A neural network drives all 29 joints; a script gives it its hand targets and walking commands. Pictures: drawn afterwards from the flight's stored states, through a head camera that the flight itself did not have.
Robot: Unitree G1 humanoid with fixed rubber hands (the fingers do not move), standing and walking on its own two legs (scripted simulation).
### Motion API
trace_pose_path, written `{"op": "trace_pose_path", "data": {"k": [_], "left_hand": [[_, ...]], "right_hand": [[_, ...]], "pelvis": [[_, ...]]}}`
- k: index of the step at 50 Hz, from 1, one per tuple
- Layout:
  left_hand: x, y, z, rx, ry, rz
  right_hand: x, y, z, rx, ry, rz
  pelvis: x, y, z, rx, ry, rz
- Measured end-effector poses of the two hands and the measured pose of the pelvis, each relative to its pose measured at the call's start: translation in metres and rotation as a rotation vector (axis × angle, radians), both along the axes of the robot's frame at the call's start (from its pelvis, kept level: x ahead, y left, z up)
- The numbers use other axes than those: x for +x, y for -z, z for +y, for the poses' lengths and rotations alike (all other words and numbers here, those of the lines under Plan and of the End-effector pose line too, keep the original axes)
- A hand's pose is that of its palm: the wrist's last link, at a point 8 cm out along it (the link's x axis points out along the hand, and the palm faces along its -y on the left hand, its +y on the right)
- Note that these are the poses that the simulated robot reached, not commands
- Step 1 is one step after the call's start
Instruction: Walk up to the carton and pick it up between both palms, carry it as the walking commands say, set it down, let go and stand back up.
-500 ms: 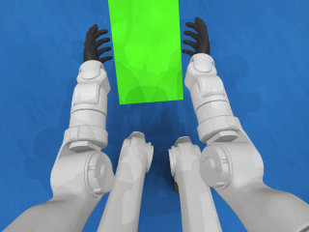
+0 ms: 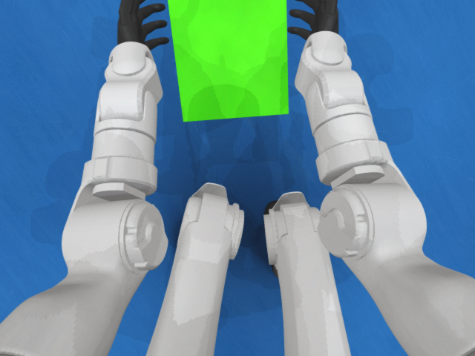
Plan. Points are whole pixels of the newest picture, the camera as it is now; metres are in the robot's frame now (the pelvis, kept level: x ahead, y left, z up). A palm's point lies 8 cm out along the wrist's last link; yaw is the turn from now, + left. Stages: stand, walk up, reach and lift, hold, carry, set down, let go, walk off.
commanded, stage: set down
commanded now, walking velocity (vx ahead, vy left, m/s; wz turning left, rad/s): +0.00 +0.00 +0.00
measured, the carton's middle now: (229, 26) +0.58 +0.07 -0.24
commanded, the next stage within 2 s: none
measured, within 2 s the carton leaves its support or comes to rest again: rests again in 1.26 s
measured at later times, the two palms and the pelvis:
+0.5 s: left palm (150, 47) +0.52 +0.19 -0.22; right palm (307, 43) +0.56 -0.06 -0.22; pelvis +0.01 +0.00 -0.04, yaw +0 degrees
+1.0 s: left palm (153, 47) +0.53 +0.20 -0.24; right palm (304, 41) +0.57 -0.06 -0.24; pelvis +0.01 +0.00 -0.06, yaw +0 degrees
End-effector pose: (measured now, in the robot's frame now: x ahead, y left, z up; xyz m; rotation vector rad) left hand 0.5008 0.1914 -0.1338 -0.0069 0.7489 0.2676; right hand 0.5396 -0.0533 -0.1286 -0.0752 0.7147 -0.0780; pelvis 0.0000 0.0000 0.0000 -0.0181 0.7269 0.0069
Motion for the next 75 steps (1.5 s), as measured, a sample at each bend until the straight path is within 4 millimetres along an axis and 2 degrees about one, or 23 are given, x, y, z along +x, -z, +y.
{"op": "trace_pose_path", "data": {"k": [15, 32, 36, 57, 75], "left_hand": [[0.015, 0.053, 0.004, -0.008, 0.029, 0.015], [0.026, 0.099, 0.003, -0.025, 0.070, 0.056], [0.029, 0.102, 0.002, -0.041, 0.070, 0.041], [0.031, 0.105, 0.005, -0.063, 0.094, 0.028], [0.037, 0.122, 0.007, -0.076, 0.090, 0.014]], "right_hand": [[0.015, 0.055, 0.001, 0.003, -0.021, 0.020], [0.024, 0.105, -0.006, 0.004, -0.066, 0.066], [0.027, 0.106, -0.002, 0.017, -0.076, 0.063], [0.030, 0.109, -0.005, 0.035, -0.103, 0.057], [0.035, 0.127, -0.009, 0.062, -0.105, 0.045]], "pelvis": [[0.002, 0.032, 0.000, 0.001, -0.003, -0.023], [0.014, 0.052, -0.002, 0.015, 0.014, -0.096], [0.016, 0.057, -0.003, 0.015, 0.013, -0.109], [0.008, 0.066, -0.004, 0.020, 0.011, -0.168], [0.016, 0.072, -0.003, 0.018, 0.008, -0.165]]}}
